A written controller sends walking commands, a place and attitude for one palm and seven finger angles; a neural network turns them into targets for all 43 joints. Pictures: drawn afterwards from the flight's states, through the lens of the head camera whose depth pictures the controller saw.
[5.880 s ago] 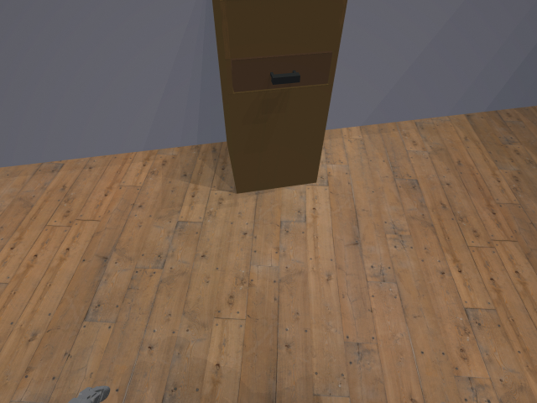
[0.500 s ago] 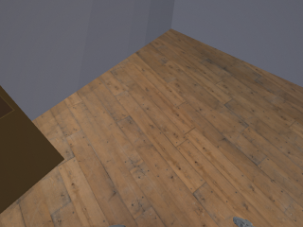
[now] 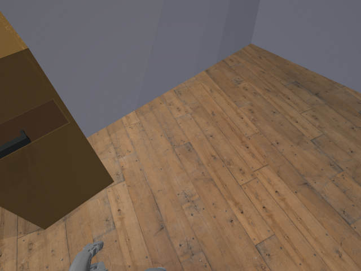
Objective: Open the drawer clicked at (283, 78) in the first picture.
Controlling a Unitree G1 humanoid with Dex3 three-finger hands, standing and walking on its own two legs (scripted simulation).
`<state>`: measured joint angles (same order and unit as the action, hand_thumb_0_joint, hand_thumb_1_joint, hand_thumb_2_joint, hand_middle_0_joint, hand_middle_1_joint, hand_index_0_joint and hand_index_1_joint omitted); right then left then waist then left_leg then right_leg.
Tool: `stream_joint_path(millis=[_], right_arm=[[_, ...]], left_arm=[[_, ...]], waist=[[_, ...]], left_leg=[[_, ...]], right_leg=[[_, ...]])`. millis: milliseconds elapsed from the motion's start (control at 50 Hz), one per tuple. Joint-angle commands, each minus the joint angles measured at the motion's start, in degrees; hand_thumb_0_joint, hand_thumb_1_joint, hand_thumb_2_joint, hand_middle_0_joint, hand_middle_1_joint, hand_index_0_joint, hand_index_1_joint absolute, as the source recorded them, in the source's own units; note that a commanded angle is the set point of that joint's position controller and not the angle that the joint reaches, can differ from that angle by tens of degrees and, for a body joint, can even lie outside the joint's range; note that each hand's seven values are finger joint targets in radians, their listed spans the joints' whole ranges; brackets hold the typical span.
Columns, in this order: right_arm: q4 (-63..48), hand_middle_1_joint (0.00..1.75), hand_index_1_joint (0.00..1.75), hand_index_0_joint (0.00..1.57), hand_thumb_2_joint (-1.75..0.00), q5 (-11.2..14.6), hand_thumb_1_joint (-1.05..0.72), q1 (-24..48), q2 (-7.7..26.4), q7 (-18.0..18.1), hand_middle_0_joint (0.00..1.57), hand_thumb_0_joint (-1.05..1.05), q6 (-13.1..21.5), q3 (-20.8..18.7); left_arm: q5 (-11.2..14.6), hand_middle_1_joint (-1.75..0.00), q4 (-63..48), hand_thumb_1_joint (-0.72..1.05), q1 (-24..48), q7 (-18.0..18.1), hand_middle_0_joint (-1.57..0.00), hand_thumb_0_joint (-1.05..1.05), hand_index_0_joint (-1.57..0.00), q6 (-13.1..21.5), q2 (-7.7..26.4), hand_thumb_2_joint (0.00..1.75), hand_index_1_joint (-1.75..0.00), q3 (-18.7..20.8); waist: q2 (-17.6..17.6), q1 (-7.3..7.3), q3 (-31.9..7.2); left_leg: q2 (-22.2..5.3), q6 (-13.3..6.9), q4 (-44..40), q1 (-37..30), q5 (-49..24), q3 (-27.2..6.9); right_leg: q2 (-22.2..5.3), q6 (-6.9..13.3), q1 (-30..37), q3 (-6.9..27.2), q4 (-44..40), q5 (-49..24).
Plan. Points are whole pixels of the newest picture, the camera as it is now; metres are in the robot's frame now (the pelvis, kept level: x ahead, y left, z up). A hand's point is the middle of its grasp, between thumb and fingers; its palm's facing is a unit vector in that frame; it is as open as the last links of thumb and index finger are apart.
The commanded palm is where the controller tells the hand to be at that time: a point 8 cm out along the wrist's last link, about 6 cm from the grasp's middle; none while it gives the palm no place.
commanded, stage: turn to face it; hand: left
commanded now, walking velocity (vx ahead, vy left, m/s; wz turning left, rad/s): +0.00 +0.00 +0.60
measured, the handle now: (11, 142) +0.54 +0.63 -0.12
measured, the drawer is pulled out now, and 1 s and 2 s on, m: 0.00 0.00 0.00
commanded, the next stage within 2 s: take the last steps up to it in 1.04 s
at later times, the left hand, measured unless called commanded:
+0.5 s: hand out of the picture -0.06 +0.27 -0.18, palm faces +0.36 -0.89 -0.27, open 7.4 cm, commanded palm none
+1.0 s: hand out of the picture -0.02 +0.22 -0.13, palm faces +0.52 -0.80 -0.30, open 7.4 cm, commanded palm none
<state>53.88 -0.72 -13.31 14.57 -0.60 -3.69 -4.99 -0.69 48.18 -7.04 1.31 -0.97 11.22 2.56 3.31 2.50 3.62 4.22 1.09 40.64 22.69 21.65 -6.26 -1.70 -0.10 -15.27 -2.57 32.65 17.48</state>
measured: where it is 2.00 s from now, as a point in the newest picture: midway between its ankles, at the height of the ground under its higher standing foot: outside the picture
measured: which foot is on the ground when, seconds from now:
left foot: up 0.00-0.38, down 0.40-0.92, up 0.94-1.00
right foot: down 0.00-0.40, up 0.42-0.90, down 0.92-1.00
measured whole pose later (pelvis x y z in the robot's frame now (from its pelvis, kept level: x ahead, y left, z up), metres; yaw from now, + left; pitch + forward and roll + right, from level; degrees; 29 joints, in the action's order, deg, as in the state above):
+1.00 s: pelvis -0.02 +0.00 +0.00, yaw +32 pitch -1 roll +2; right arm 54.9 -0.9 -13.7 13.9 -0.5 -4.1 -4.6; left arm -0.9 49.9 -10.0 1.6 -0.9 9.9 1.8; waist 3.7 1.8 2.5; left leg 4.7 1.2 51.4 25.5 24.7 -4.6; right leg -2.0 1.5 -13.6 -3.8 31.7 17.6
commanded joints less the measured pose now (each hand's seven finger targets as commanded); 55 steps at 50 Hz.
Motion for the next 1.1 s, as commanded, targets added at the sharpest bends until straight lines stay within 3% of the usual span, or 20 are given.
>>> stream_joint_path(millis=[0,60,280,340,360,380,400,460,500,580,720,840,860,880,900,920,940,960,1000,1080], right_arm=[[-5.4,0.30,0.30,0.20,-0.90,-0.6,-0.90,1.2,5.8,-0.5,0.20,0.00,0.7,-2.2],[-3.9,0.30,0.30,0.20,-0.90,-0.6,-0.90,0.0,4.8,-1.3,0.20,0.00,0.3,-1.7],[-6.3,0.30,0.30,0.20,-0.90,0.1,-0.90,7.9,3.3,-1.5,0.20,0.00,1.0,0.0],[-5.2,0.30,0.30,0.20,-0.90,-0.1,-0.90,1.8,5.5,-1.2,0.20,0.00,2.0,-0.5],[-4.4,0.30,0.30,0.20,-0.90,-0.3,-0.90,-1.9,10.3,-1.0,0.20,0.00,2.6,-1.6],[-4.2,0.30,0.30,0.20,-0.90,-0.3,-0.90,-5.6,16.6,-0.6,0.20,0.00,2.9,-3.3],[-2.7,0.30,0.30,0.20,-0.90,0.1,-0.90,-8.6,17.5,-0.3,0.20,0.00,2.4,-3.2],[-5.0,0.30,0.30,0.20,-0.90,-0.5,-0.90,1.0,12.2,1.0,0.20,0.00,2.7,-1.7],[-6.0,0.30,0.30,0.20,-0.90,-0.3,-0.90,4.5,10.4,1.0,0.20,0.00,3.1,-0.8],[-5.7,0.30,0.30,0.20,-0.90,-0.2,-0.90,2.2,10.2,1.0,0.20,0.00,3.2,-0.8],[-4.8,0.30,0.30,0.20,-0.90,-0.7,-0.90,0.0,10.1,0.9,0.20,0.00,2.5,-1.3],[-4.9,0.30,0.30,0.20,-0.90,-0.4,-0.90,2.0,8.9,0.8,0.20,0.00,2.2,-1.2],[-5.1,0.30,0.30,0.20,-0.90,-0.1,-0.90,2.3,7.7,0.6,0.20,0.00,2.2,-1.1],[-5.3,0.30,0.30,0.20,-0.90,0.5,-0.90,1.1,4.5,0.3,0.20,0.00,2.2,-0.6],[-6.9,0.30,0.30,0.20,-0.90,0.4,-0.90,1.6,2.3,0.3,0.20,0.00,2.2,-0.2],[-6.5,0.30,0.30,0.20,-0.90,-0.3,-0.90,2.1,5.1,0.5,0.20,0.00,1.6,-1.2],[-5.0,0.30,0.30,0.20,-0.90,-0.6,-0.90,1.3,5.2,0.3,0.20,0.00,0.9,-1.2],[-3.5,0.30,0.30,0.20,-0.90,-0.6,-0.90,1.1,4.8,0.0,0.20,0.00,0.5,-1.3],[-1.7,0.30,0.30,0.20,-0.90,-0.6,-0.90,-1.3,3.6,-0.4,0.20,0.00,0.4,-1.1],[-1.3,0.30,0.30,0.20,-0.90,-0.4,-0.90,0.6,2.8,-0.2,0.20,0.00,0.5,-0.5]], left_arm=[[-0.2,-0.30,-4.1,0.90,-0.5,1.2,-0.20,0.00,-0.20,1.1,12.0,0.90,-0.30,3.0],[-0.2,-0.30,-3.9,0.90,-0.7,0.7,-0.20,0.00,-0.20,1.6,9.3,0.90,-0.30,1.8],[-1.1,-0.30,-0.2,0.90,-8.2,0.4,-0.20,0.00,-0.20,0.6,14.2,0.90,-0.30,3.4],[-0.4,-0.30,-0.1,0.90,-6.9,0.1,-0.20,0.00,-0.20,0.0,14.0,0.90,-0.30,3.8],[0.0,-0.30,-0.9,0.90,-7.5,-0.1,-0.20,0.00,-0.20,-0.3,12.0,0.90,-0.30,3.4],[0.3,-0.30,-3.7,0.90,-4.9,-0.5,-0.20,0.00,-0.20,-0.4,7.6,0.90,-0.30,2.3],[-0.3,-0.30,-4.7,0.90,-1.3,-0.1,-0.20,0.00,-0.20,-1.1,9.0,0.90,-0.30,1.9],[-0.3,-0.30,-2.3,0.90,-0.6,-0.4,-0.20,0.00,-0.20,-1.3,9.1,0.90,-0.30,2.8],[-0.4,-0.30,-0.6,0.90,-3.6,-1.0,-0.20,0.00,-0.20,-1.1,9.3,0.90,-0.30,3.0],[-0.4,-0.30,-0.2,0.90,-4.1,-0.6,-0.20,0.00,-0.20,-1.1,9.2,0.90,-0.30,2.7],[-0.1,-0.30,-2.2,0.90,-0.4,-0.1,-0.20,0.00,-0.20,-0.9,7.8,0.90,-0.30,2.2],[0.5,-0.30,-0.9,0.90,-6.5,0.5,-0.20,0.00,-0.20,0.2,7.2,0.90,-0.30,1.8],[0.4,-0.30,-0.5,0.90,-8.2,0.6,-0.20,0.00,-0.20,0.6,8.2,0.90,-0.30,2.1],[-0.3,-0.30,-0.3,0.90,-9.6,1.0,-0.20,0.00,-0.20,1.3,11.9,0.90,-0.30,2.7],[-1.0,-0.30,-0.9,0.90,-9.3,1.1,-0.20,0.00,-0.20,1.5,16.6,0.90,-0.30,3.6],[-0.5,-0.30,-1.6,0.90,-8.2,1.2,-0.20,0.00,-0.20,1.0,15.7,0.90,-0.30,3.1],[-0.4,-0.30,-2.0,0.90,-4.2,1.4,-0.20,0.00,-0.20,1.3,12.6,0.90,-0.30,2.9],[-0.3,-0.30,-2.1,0.90,-2.1,1.1,-0.20,0.00,-0.20,1.2,11.0,0.90,-0.30,2.4],[-0.1,-0.30,-1.8,0.90,-1.4,0.8,-0.20,0.00,-0.20,1.5,8.6,0.90,-0.30,1.6],[-0.4,-0.30,0.5,0.90,-6.8,0.8,-0.20,0.00,-0.20,1.9,8.7,0.90,-0.30,1.7]], waist=[[-13.4,-1.01,-3.9],[-13.5,-0.61,-1.7],[-17.5,-5.15,-3.4],[-12.2,-1.51,-7.5],[-1.0,0.56,-10.4],[16.6,2.87,-10.3],[10.2,3.80,-10.6],[8.4,0.37,-5.2],[6.1,-1.73,-5.1],[2.7,-1.30,-6.5],[4.5,0.09,-5.8],[4.3,-2.98,-8.0],[1.7,-3.98,-8.6],[-9.0,-4.38,-9.6],[-21.4,-4.62,-7.3],[-14.8,-4.40,-6.3],[-16.0,-2.49,-3.6],[-12.8,-1.58,-1.3],[-10.9,-0.33,0.0],[-13.5,-2.63,-1.9]], left_leg=[[-4.1,1.6,26.9,11.1,5.2,0.9],[-5.4,3.3,29.6,11.4,-1.1,4.8],[-5.6,2.5,4.2,0.9,3.2,12.7],[-5.6,1.3,-12.9,-10.9,-8.9,12.6],[-11.8,-1.7,-17.5,-21.1,-19.4,3.1],[-26.9,-9.2,-20.1,-26.0,-42.2,-17.0],[-29.1,-12.6,-19.1,-23.7,-42.9,-15.7],[-20.6,-10.5,-21.6,-14.8,-25.7,-10.2],[-17.0,-8.7,-22.0,-12.8,-24.3,-6.6],[-16.3,-9.6,-22.5,-15.3,-24.9,-8.0],[-16.8,-11.7,-21.7,-15.0,-23.6,-14.2],[-13.1,-8.9,-16.3,-7.8,-27.4,-14.9],[-10.8,-6.6,-13.7,-3.9,-22.5,-13.3],[-5.8,-2.8,-5.0,4.9,-10.4,-7.5],[1.4,1.0,8.2,12.0,9.3,2.2],[-1.4,0.6,18.1,9.1,11.5,0.1],[-3.1,0.3,22.5,9.0,7.8,-1.1],[-3.3,0.8,25.9,8.5,4.2,0.5],[-4.3,1.5,28.2,8.6,-0.9,2.4],[-5.3,3.0,23.7,8.5,-1.1,4.4]], right_leg=[[-20.9,6.2,4.9,14.4,-17.8,-8.6],[-15.7,4.6,6.2,3.0,-14.3,-19.0],[-19.7,6.1,9.4,-2.6,-8.8,-26.8],[-18.5,1.6,6.4,-7.5,2.3,-23.0],[-14.5,-1.9,-3.0,-9.4,13.3,-12.2],[-6.4,-6.3,-19.0,-8.3,26.2,21.0],[-6.6,-5.2,-18.9,-1.6,32.2,21.3],[-6.9,-5.0,-19.2,2.3,35.9,9.6],[-6.0,-5.3,-16.5,1.8,35.0,4.7],[-4.7,-6.0,-15.9,2.3,30.8,3.3],[-2.3,-5.6,-12.6,2.5,19.1,7.8],[0.8,-3.9,4.0,1.3,-2.5,-0.8],[-0.7,-3.5,10.0,2.2,-9.9,-5.7],[-10.9,-0.7,17.6,12.0,-16.1,-4.9],[-24.9,6.0,15.3,25.5,-18.4,-12.3],[-26.5,9.3,7.1,22.7,-17.8,-13.2],[-22.2,8.6,3.0,18.3,-18.9,-8.6],[-18.6,7.5,1.2,15.0,-18.4,-8.0],[-14.7,5.4,1.2,7.9,-16.7,-12.4],[-14.8,6.3,7.3,4.8,-15.1,-19.4]])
